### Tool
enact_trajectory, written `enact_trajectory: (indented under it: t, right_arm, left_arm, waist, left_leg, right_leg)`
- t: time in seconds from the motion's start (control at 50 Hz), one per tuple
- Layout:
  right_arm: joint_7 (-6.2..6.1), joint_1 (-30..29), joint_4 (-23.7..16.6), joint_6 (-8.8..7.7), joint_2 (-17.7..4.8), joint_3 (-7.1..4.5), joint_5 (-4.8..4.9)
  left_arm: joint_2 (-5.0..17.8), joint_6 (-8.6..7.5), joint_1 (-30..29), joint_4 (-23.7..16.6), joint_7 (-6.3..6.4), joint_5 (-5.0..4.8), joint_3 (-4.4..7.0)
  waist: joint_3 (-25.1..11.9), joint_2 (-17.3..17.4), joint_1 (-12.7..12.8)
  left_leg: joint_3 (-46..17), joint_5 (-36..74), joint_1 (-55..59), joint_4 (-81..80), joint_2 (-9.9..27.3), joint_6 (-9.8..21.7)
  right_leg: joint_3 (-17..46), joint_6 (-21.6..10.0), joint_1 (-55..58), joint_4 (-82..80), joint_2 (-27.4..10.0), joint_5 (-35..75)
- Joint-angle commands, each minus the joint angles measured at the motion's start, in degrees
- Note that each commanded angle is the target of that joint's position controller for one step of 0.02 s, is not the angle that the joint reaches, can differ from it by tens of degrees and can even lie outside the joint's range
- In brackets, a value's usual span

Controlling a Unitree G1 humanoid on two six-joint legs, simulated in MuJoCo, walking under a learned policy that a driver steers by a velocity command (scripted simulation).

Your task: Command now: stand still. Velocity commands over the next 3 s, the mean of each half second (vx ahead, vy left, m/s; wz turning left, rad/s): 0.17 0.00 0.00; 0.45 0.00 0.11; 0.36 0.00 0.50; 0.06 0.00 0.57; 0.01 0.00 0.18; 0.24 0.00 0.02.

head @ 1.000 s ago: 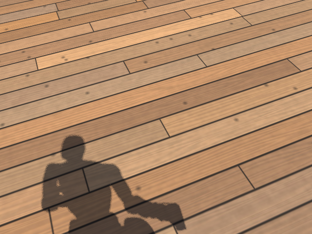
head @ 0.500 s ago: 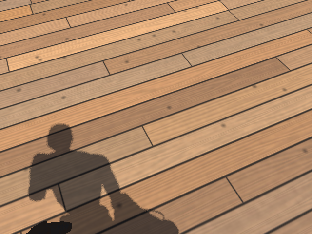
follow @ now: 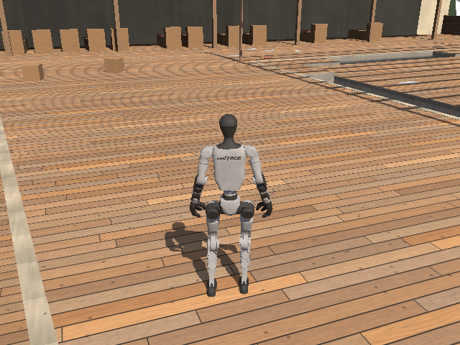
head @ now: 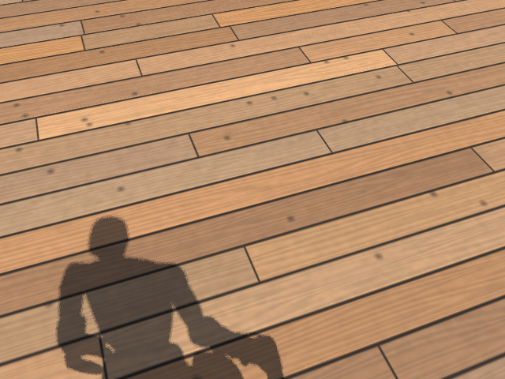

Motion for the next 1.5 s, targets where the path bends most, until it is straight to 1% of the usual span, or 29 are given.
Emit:
enact_trajectory:
  t: [0.02, 0.16, 0.22, 0.28, 0.32, 0.36, 0.42, 0.46, 0.5, 0.54, 0.58, 0.66, 0.78, 0.82, 0.86, 0.88, 0.9, 0.92, 0.96, 1.02, 1.08, 1.28, 1.36, 1.38, 1.4, 1.42, 1.44, 1.46, 1.5]
  right_arm:
    - [-0.23, 0.69, -1.83, -0.77, -7.19, -1.5, 0.24]
    - [-0.36, 0.43, 0.18, -0.02, -6.82, -1.39, 0.36]
    - [-0.47, 1.57, 1.53, 0.38, -6.52, -1.66, 1.08]
    - [-0.4, -1.06, -0.22, -1.47, -4.37, -1.14, 1.67]
    - [0.18, -3.44, -1.39, -3.18, -3.96, -1.18, 2.19]
    - [1.05, -2.66, -1.1, -4.3, -4.53, -1.52, 2.32]
    - [1.52, 9.48, 5.13, -4.56, -5.76, -2.84, 1.84]
    - [1.85, 20.43, 7.12, -4.72, -14.35, -5.14, 1.53]
    - [1.85, 15.13, 5.34, -5.56, -7.04, -2.94, 0.8]
    - [2.25, 12.16, 4.39, -5.39, -7.01, -2.61, 1.17]
    - [2.15, 12.69, 4.6, -4.58, -5.1, -1.84, 0.73]
    - [0.96, 13.21, 4.71, -4.0, -7.42, -2.12, 0.65]
    - [0.73, 15.39, 6.95, -4.22, -8.66, -2.96, 1.72]
    - [0.6, 13.84, 6.66, -3.65, -9.74, -3.4, 1.71]
    - [0.6, 11.74, 5.75, -2.77, -9.57, -3.23, 1.2]
    - [0.67, 11.98, 4.12, -2.73, -7.41, -2.3, 0.13]
    - [1.12, 20.82, 4.16, -3.61, 2.22, -0.02, 1.5]
    - [1.09, 16.01, 4.41, -4.6, -4.49, -1.6, 3.31]
    - [0.28, 8.18, 1.75, -5.07, -7.54, -2.89, 3.93]
    - [-0.03, 10.3, 2.14, -2.93, -3.68, -3.53, 3.0]
    - [-0.13, 6.72, -0.38, -1.13, -3.34, -3.83, 2.72]
    - [3.98, -11.53, -8.67, -2.11, -2.43, -2.32, 1.21]
    - [5.36, -2.78, -9.49, -1.6, -7.87, -4.62, 1.39]
    - [4.89, 4.8, -7.7, -1.79, -10.85, -6.2, 1.45]
    - [3.34, 8.63, -7.21, -1.54, -15.54, -7.68, 1.27]
    - [2.59, 5.22, -9.12, -1.32, -20.87, -7.84, -0.16]
    - [3.32, 6.84, -11.5, -1.49, -18.18, -6.99, -0.59]
    - [3.54, 3.48, -12.3, -1.64, -15.21, -6.27, -0.23]
    - [2.82, -3.11, -12.94, -1.38, -11.0, -5.24, 1.6]
  left_arm:
    - [5.96, -0.57, -1.53, -1.41, 0.05, -0.38, 1.32]
    - [6.49, 0.47, -2.0, 2.29, 0.45, -0.65, 1.42]
    - [7.83, 0.97, -0.12, 4.27, 0.62, -1.61, 2.08]
    - [10.13, -0.5, 3.44, 5.13, 0.59, -2.2, 2.72]
    - [12.35, -1.99, 5.94, 5.95, 0.4, -1.96, 3.35]
    - [11.99, -3.09, 3.63, 5.04, 0.21, -1.9, 3.31]
    - [9.68, -2.77, -5.62, 2.03, -0.23, -2.8, 2.75]
    - [5.74, -4.35, -9.18, -1.69, -0.38, -1.71, 1.54]
    - [7.94, -5.29, -5.49, 0.26, -1.19, -3.08, 2.17]
    - [7.68, -5.41, -5.73, 0.9, -1.57, -2.74, 2.33]
    - [5.81, -5.0, -6.55, 0.79, -2.24, -2.23, 2.16]
    - [2.47, -4.33, -14.77, -2.46, -2.63, -1.62, 0.82]
    - [5.29, -4.54, -20.38, -6.33, -3.21, -2.26, 0.96]
    - [7.87, -5.03, -16.33, -6.14, -3.19, -2.16, 2.18]
    - [12.0, -4.93, 0.11, -1.76, -2.27, -2.39, 4.72]
    - [16.17, -4.68, 11.22, 0.29, -1.44, -1.41, 5.92]
    - [17.8, -4.49, 14.01, 1.43, -1.83, -0.47, 5.85]
    - [12.19, -4.71, 11.23, 1.02, -2.01, -0.98, 4.38]
    - [8.05, -5.58, 1.24, -0.23, -1.91, -1.29, 3.16]
    - [4.94, -6.48, -3.24, 0.81, -2.2, 0.27, 2.6]
    - [6.67, -6.83, -2.63, 2.0, -1.44, 0.0, 3.06]
    - [12.07, -3.98, 5.18, 1.96, 1.24, -0.59, 3.93]
    - [14.59, -1.35, 3.39, 0.15, 2.14, -2.08, 4.91]
    - [13.92, -0.98, 2.35, -0.56, 2.17, -2.22, 4.69]
    - [11.38, -1.38, 5.0, -1.36, 1.78, -0.68, 3.83]
    - [4.15, -2.38, 10.96, -3.41, 0.84, 2.01, 1.81]
    - [8.79, -3.52, 9.89, -3.21, -0.02, 0.02, 2.29]
    - [10.71, -3.76, 4.23, -5.0, -0.18, -2.17, 2.96]
    - [10.43, -2.88, 1.06, -4.9, 1.16, -1.08, 3.18]
  waist:
    - [-3.66, 2.35, -0.4]
    - [-3.24, 0.38, -0.32]
    - [-1.29, -0.49, 0.23]
    - [5.7, -6.15, 2.01]
    - [6.75, -9.56, 2.57]
    - [5.1, -8.37, 0.95]
    - [1.24, -3.69, -5.84]
    - [-0.95, 19.44, -8.74]
    - [1.45, 8.48, -4.47]
    - [2.89, 4.86, -2.95]
    - [2.52, 5.99, -2.46]
    - [4.98, 5.25, -3.68]
    - [7.0, 6.51, -3.13]
    - [3.21, 7.57, 0.2]
    - [-6.91, 8.31, 8.31]
    - [-15.73, 2.45, 11.36]
    - [-26.03, -14.2, 5.59]
    - [-20.85, -10.17, 7.59]
    - [-6.48, -3.92, 4.03]
    - [-2.81, -4.58, -1.01]
    - [0.92, -3.71, -1.91]
    - [4.23, -0.18, 3.2]
    - [-3.23, -4.21, -2.69]
    - [-7.13, -2.67, -6.74]
    - [-11.47, 4.74, -7.37]
    - [-17.57, 17.12, 0.43]
    - [-29.7, 9.81, -3.64]
    - [-23.56, 5.7, -4.02]
    - [-11.0, 0.41, -0.97]
  left_leg:
    - [-2.35, 12.57, 0.29, -4.83, 2.19, 1.54]
    - [-1.4, 15.01, 1.24, -5.05, 1.45, 1.6]
    - [0.93, -8.64, -2.27, -3.14, -1.2, 3.38]
    - [2.59, -14.43, -12.93, 4.82, -2.26, 4.34]
    - [2.05, -10.54, -16.47, 10.83, -1.72, 5.37]
    - [0.39, -11.98, -14.78, 10.01, -0.09, 7.0]
    - [1.14, 2.29, 12.02, -5.13, -1.21, 7.85]
    - [-33.99, -0.97, 26.14, -19.08, 18.58, 17.72]
    - [-27.96, 5.38, 27.09, -17.11, 17.79, 16.67]
    - [-19.29, 14.42, 25.12, -18.63, 15.48, 13.52]
    - [-12.13, 22.54, 21.42, -19.93, 12.19, 11.71]
    - [-4.91, 22.82, 12.79, -23.6, 8.67, 11.28]
    - [-3.64, 23.87, 14.73, -24.1, 12.15, 10.34]
    - [-3.93, 39.76, 17.9, -17.73, 12.94, 9.37]
    - [-1.88, 50.43, 12.41, 0.48, 9.34, 6.92]
    - [-0.68, 31.56, -1.91, 18.52, 5.65, 5.18]
    - [-2.79, -14.19, -20.41, 38.48, -4.42, 2.18]
    - [-9.0, -15.47, -24.87, 45.71, -2.35, 3.25]
    - [-6.08, -5.26, -26.45, 45.13, 3.36, 4.57]
    - [-6.49, 0.39, -17.82, 40.08, 7.28, 5.18]
    - [-6.33, 3.41, -21.6, 36.11, 8.32, 4.48]
    - [3.27, 19.24, -24.79, 8.01, 4.12, 3.34]
    - [6.76, 10.22, -13.06, 3.89, -2.52, 7.1]
    - [6.58, 15.81, -2.9, -1.54, -4.83, 8.93]
    - [-2.73, 35.44, 11.19, -2.13, 1.27, 11.61]
    - [-28.53, 60.82, 28.49, 1.43, 16.27, 22.86]
    - [-38.01, 53.68, 31.39, -3.74, 20.27, 27.8]
    - [-31.27, 45.08, 26.38, -6.23, 17.49, 25.22]
    - [-21.46, 32.8, 9.81, -9.43, 11.64, 19.37]
  right_leg:
    - [4.09, -1.7, 4.26, -2.73, -3.74, 11.28]
    - [4.17, -1.57, 6.29, -2.32, -3.95, 15.37]
    - [4.23, -3.55, 3.88, -3.0, -2.86, -13.65]
    - [18.19, -9.01, 2.57, -11.49, -11.54, -32.37]
    - [30.41, -13.9, 4.21, -16.66, -19.13, -31.81]
    - [29.43, -13.51, 4.69, -16.15, -19.97, -23.91]
    - [12.09, -6.29, -9.64, -6.97, -10.27, -9.61]
    - [0.52, 0.23, -28.79, 24.5, 1.6, -14.63]
    - [6.46, -1.69, -36.46, 37.12, -3.66, -13.91]
    - [5.24, -2.36, -37.29, 34.94, -6.86, -6.02]
    - [3.13, -1.4, -32.58, 30.31, -7.45, -1.19]
    - [-0.44, 1.14, -25.52, 14.17, -4.92, 8.8]
    - [0.5, -1.49, -18.96, 1.98, -3.54, 13.9]
    - [0.18, -3.0, -12.56, 1.16, -1.61, 10.66]
    - [-0.64, -5.46, 9.56, 1.23, -0.04, 10.0]
    - [11.99, -8.71, 28.78, 3.43, -11.68, 6.51]
    - [40.32, -16.95, 43.17, -5.78, -25.86, -10.6]
    - [43.3, -14.47, 36.83, -12.32, -23.84, -16.94]
    - [26.71, -10.31, 18.77, -15.36, -21.11, -8.49]
    - [13.01, -8.36, 4.46, -20.06, -16.78, 0.25]
    - [6.48, -9.19, 1.08, -23.49, -16.73, 3.16]
    - [-9.08, -6.89, 12.26, -16.83, -15.89, 29.53]
    - [-10.19, -3.71, 18.14, 1.26, -16.56, 50.89]
    - [-11.02, -1.48, 15.41, 12.24, -14.27, 46.75]
    - [-11.33, 2.3, 3.83, 28.3, -10.67, 25.21]
    - [-6.36, 6.37, -18.06, 49.48, 0.67, -26.82]
    - [7.09, 5.64, -20.06, 56.18, 1.09, -28.75]
    - [8.07, 4.3, -23.68, 55.45, -1.18, -22.99]
    - [7.22, 4.05, -23.56, 46.4, -5.27, -14.21]
Next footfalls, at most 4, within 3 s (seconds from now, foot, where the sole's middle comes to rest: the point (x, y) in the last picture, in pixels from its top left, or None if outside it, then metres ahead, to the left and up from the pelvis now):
0.86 right None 0.45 -0.10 -0.77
1.40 left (195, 317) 0.69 0.18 -0.77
1.92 right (259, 282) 0.80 0.00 -0.77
2.28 left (189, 342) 0.61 0.19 -0.77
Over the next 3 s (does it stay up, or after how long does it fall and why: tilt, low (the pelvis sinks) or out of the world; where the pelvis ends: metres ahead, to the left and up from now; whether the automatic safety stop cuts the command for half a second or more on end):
stays up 0.79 0.12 0.01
